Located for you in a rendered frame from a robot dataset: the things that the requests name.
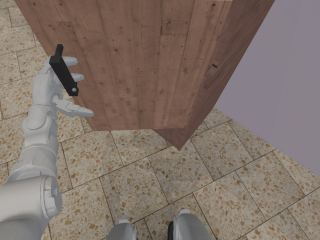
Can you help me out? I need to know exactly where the robot left forearm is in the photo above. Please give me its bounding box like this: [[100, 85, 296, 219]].
[[0, 105, 59, 189]]

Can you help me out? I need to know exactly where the robot right shin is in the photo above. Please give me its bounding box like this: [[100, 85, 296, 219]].
[[173, 209, 190, 240]]

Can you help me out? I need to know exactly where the cupboard door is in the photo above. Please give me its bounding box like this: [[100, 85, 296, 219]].
[[14, 0, 233, 132]]

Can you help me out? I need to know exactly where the robot left thigh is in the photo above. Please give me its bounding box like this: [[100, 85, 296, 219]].
[[105, 222, 137, 240]]

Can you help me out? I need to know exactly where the handle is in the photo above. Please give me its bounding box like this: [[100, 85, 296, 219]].
[[49, 44, 79, 97]]

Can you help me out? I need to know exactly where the robot left hand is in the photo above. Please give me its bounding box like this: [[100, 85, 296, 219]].
[[32, 55, 94, 118]]

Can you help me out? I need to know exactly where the robot left upper arm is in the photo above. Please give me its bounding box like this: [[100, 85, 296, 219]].
[[0, 174, 63, 240]]

